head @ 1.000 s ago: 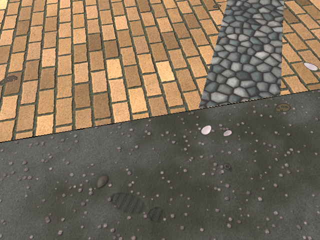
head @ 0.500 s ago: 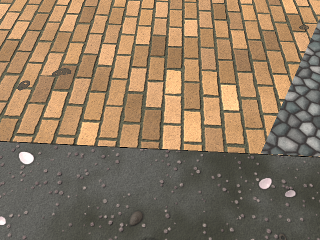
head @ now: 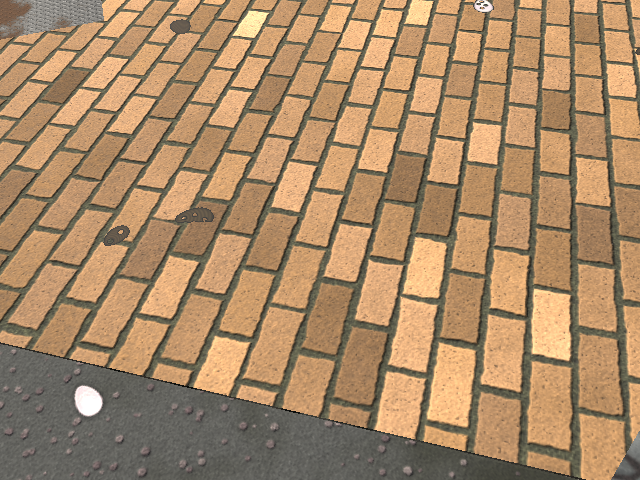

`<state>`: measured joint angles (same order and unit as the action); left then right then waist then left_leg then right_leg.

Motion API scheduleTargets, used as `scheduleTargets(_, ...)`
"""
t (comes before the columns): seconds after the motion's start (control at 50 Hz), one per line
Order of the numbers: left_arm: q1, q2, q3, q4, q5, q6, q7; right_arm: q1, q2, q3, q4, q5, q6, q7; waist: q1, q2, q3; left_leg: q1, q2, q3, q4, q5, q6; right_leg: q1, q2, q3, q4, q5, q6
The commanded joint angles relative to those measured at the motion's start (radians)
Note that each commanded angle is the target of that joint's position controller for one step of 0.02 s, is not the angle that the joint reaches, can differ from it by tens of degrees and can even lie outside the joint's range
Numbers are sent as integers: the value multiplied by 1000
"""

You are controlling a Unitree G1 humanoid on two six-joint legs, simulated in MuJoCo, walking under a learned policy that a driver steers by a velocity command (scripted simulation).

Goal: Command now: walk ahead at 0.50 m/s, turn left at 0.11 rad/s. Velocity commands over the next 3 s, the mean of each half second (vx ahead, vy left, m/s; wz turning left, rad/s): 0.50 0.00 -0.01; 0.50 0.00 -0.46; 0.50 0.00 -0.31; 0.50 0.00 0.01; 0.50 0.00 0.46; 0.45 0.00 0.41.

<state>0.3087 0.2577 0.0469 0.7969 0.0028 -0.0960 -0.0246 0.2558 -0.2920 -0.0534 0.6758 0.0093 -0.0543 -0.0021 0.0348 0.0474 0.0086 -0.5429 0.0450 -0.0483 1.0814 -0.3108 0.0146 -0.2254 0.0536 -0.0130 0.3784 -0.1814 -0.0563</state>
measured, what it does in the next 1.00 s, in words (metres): walks ahead, turning right: left foot, then right foot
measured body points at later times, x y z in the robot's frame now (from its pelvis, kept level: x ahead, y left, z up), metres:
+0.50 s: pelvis +0.27 +0.06 +0.00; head +0.30 +0.07 +0.45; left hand +0.36 +0.34 -0.13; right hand +0.38 -0.21 -0.10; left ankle +0.30 +0.15 -0.74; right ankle +0.25 -0.10 -0.66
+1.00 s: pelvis +0.54 -0.03 -0.01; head +0.57 -0.05 +0.44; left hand +0.75 +0.20 -0.11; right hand +0.57 -0.32 -0.12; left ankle +0.50 +0.16 -0.65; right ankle +0.57 -0.10 -0.74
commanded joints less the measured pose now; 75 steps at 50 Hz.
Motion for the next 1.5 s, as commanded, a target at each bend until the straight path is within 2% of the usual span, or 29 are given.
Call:
scheduleTargets(0.02, -14, 156, 35, -46, -9, -14, 9, -43, -43, -10, -87, -6, -15, 0, -12, -128, -2, -154, 59, -12, -124, 81, -21, 114, -269, 260, -214, 181, -185)
scheduleTargets(0.22, 112, 195, 37, 38, -27, 25, 18, -306, -30, -1, -154, 14, -40, 40, 64, -125, 56, -69, 4, 38, -537, 308, 5, 221, -287, 152, -173, 261, -127)
scheduleTargets(0.26, 105, 213, 44, 45, -28, 36, 24, -279, -51, -10, -153, 12, -44, 46, 30, -137, 39, -5, -14, 47, -574, 244, 34, 264, -303, 150, -116, 375, -108)
scheduleTargets(0.3, 79, 214, 42, 40, -28, 43, 29, -79, -112, -44, -95, 1, -42, 36, -84, -125, -89, 302, -58, 88, -621, 261, 86, 223, -244, 86, 115, 640, -70)
scheduleTargets(0.32, 64, 176, 24, 15, -9, 39, 31, 102, -171, -64, -60, -10, -38, 24, -160, -69, -229, 601, 72, -42, -570, 305, 144, 47, -200, 51, 371, 474, -36)
scheduleTargets(0.34, 174, 59, -13, -13, 0, 18, 27, 180, -271, -83, -44, -22, -32, 21, -120, 194, -367, 960, 326, -495, -623, 182, 303, -356, -30, 9, 760, -113, 38)
scheduleTargets(0.36, 153, 124, -1, 8, -21, -1, 19, 203, -181, -63, -37, -9, -26, 22, -152, 187, -414, 966, 364, -679, -737, 41, 328, -489, -30, 136, 901, -387, 37)
scheduleTargets(0.38, 64, 187, 20, -17, -48, -8, 14, 135, -140, -46, -36, -7, -26, 19, -146, 114, -233, 829, 330, -520, -758, 34, 277, -560, -81, 137, 936, -327, 30)
scheduleTargets(0.44, -8, 155, 26, -24, -29, 14, 19, -13, -62, -22, -31, -20, -40, 26, -53, 39, -45, 476, 209, -221, -859, 200, 203, -445, -179, 112, 791, -137, 41)
scheduleTargets(0.56, -45, 92, 24, -37, -25, 55, 24, -17, -90, -40, 34, -29, -71, 15, -25, 13, 18, 393, 196, 0, -959, 369, 198, -466, -177, 147, 634, 86, 75)
scheduleTargets(0.66, -200, 62, 11, -87, -20, 43, -5, 19, -124, -47, 72, -18, -60, -2, -82, -10, 60, 442, 182, 139, -975, 387, 157, -436, -157, 65, 363, 292, 57)
scheduleTargets(0.76, -317, 66, 9, -168, -22, 45, -34, 85, -155, -60, 120, 3, -22, -10, -112, -10, 90, 637, 240, 185, -887, 514, 135, -500, -136, 3, 252, 153, 9)
scheduleTargets(0.84, -101, 153, 60, -151, -25, 54, -38, 42, -200, -70, 109, 10, 12, -29, 36, 41, -75, 628, 210, 257, -493, 1058, 75, -136, 1, -105, 209, 11, -79)
scheduleTargets(0.86, 70, 221, 95, -111, -26, 59, -21, 40, -185, -61, 98, 6, 9, -35, 119, -4, -165, 448, 169, 268, -241, 905, 35, 158, -11, -25, 161, 64, -126)
scheduleTargets(0.88, 127, 339, 121, -101, -31, 63, -2, 112, -61, -21, 47, -30, -13, -23, 58, -251, -252, 2, 15, 249, 136, 124, -33, 529, -274, 458, 134, 10, -282)
scheduleTargets(0.9, 135, 316, 106, -132, -26, 49, -6, 87, -62, -6, 31, -17, -56, -7, 65, -232, -411, -184, -104, 7, 316, -299, -40, 665, -402, 877, -35, -87, -396)
scheduleTargets(0.92, 114, 243, 85, -125, -17, 40, -8, -26, -129, -26, 4, 25, -80, 7, 100, -153, -306, -283, -38, -61, 327, -221, -18, 608, -367, 734, -67, -75, -330)
scheduleTargets(0.94, 63, 210, 75, -127, -21, 34, -7, -63, -124, -20, -9, 29, -93, 9, 68, -111, -187, -281, 5, -45, 246, -131, -1, 461, -322, 587, -69, -14, -287)
scheduleTargets(0.98, -59, 149, 55, -157, -15, 35, -2, -59, -132, -33, 6, -13, -87, -4, -17, -64, -76, -151, 66, -35, 89, -33, -14, 193, -245, 415, -99, 174, -237)
scheduleTargets(1.06, -71, 174, 61, -166, -12, 30, 17, -50, -90, -27, -2, -27, -46, -5, -55, -89, -45, -62, 59, -4, -65, 64, -71, 7, -195, 312, -152, 314, -243)
scheduleTargets(1.16, 2, 175, 59, -127, -19, 36, 36, -225, -41, 0, -33, -16, -52, 11, 25, -132, -17, 22, 6, 20, -442, 404, -86, -34, -138, 219, -148, 179, -169)
scheduleTargets(1.24, 64, 181, 58, -89, -24, 38, 33, -291, -80, -10, -57, -2, -66, 29, 52, -138, 11, 15, -2, -3, -550, 396, -46, 77, -210, 295, -97, 106, -158)
scheduleTargets(1.32, 41, 180, 59, -80, -19, 49, 35, -168, -122, -33, -33, -7, -77, 30, -30, -161, -12, 155, -32, 35, -622, 263, 29, 161, -224, 321, 46, 324, -115)
scheduleTargets(1.34, 37, 149, 47, -86, -12, 51, 34, -48, -156, -49, -5, -16, -80, 25, -84, -130, -107, 343, 2, 10, -609, 292, 69, 123, -165, 274, 213, 393, -87)
scheduleTargets(1.36, 91, 99, 26, -106, 6, 47, 36, 103, -225, -64, 9, -29, -81, 22, -116, 17, -273, 649, 181, -218, -579, 296, 159, -64, -71, 199, 521, 163, -39)
scheduleTargets(1.38, 205, 51, 12, -105, -23, 33, 35, 177, -258, -77, 56, -20, -69, 35, -80, 315, -343, 877, 334, -665, -736, 11, 292, -394, 52, 141, 808, -372, 23)
scheduleTargets(1.4, 140, 146, 27, -95, -35, 27, 33, 164, -165, -52, 50, 6, -67, 39, -113, 174, -250, 836, 326, -706, -793, -209, 262, -517, -4, 207, 907, -376, 19)
scheduleTargets(1.44, -39, 167, 33, -134, -25, 22, 31, 46, -114, -31, 32, -7, -54, 32, -102, 9, -57, 597, 253, -450, -820, -64, 208, -532, -90, 134, 871, -209, 17)
scheduleTargets(1.5, -32, 121, 34, -133, -13, 24, 25, 2, -78, -16, 38, -20, -56, 30, -47, 51, -25, 448, 173, -287, -879, 167, 202, -427, -150, 109, 737, -110, 32)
